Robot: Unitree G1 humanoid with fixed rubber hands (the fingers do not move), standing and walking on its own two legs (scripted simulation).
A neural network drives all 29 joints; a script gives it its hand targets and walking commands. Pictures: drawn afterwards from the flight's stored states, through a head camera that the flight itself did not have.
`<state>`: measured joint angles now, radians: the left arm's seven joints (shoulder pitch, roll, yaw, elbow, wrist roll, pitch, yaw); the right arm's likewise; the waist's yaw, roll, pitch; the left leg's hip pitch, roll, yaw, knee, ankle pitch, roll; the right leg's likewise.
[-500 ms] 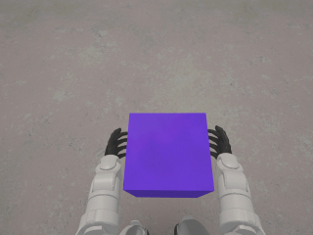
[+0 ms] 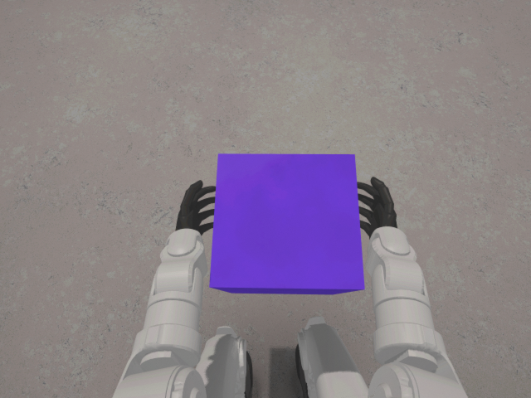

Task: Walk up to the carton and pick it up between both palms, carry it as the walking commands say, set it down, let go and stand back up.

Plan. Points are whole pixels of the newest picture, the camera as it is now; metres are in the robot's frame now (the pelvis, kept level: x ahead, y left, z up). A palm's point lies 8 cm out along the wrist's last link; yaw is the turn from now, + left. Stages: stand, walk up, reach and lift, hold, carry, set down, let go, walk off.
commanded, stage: set down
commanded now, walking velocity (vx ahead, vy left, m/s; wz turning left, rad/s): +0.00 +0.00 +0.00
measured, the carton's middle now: (283, 234) +0.39 -0.04 -0.13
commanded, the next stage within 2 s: none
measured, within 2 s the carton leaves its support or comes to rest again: neither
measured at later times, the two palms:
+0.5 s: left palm (204, 234) +0.41 +0.10 -0.15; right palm (365, 234) +0.38 -0.19 -0.14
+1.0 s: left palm (215, 236) +0.44 +0.10 -0.24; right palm (354, 238) +0.40 -0.20 -0.23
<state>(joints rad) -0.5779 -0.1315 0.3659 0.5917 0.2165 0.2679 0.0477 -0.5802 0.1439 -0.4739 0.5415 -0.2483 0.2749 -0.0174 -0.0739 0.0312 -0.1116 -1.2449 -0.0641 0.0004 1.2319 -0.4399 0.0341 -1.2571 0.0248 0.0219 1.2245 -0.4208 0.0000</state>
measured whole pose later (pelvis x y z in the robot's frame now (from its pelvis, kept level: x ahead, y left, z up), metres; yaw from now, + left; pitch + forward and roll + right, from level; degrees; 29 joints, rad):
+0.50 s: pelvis -0.01 +0.00 -0.08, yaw +0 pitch +35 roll +0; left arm -0.73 -0.07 0.32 0.67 0.14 0.23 0.09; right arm -0.71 0.07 -0.46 0.61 -0.18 0.24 -0.05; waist -0.07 0.04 -0.16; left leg -1.63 -0.06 0.01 1.53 -0.51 0.04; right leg -1.64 0.03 0.02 1.51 -0.48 0.01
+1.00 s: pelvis -0.03 +0.00 -0.15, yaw +0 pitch +38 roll +0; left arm -0.93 0.00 0.33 0.76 0.12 0.24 0.11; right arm -0.89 0.02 -0.48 0.68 -0.16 0.25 -0.07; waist -0.08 0.04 -0.09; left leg -1.90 -0.07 0.02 1.78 -0.54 0.04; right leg -1.91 0.04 0.02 1.76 -0.51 0.01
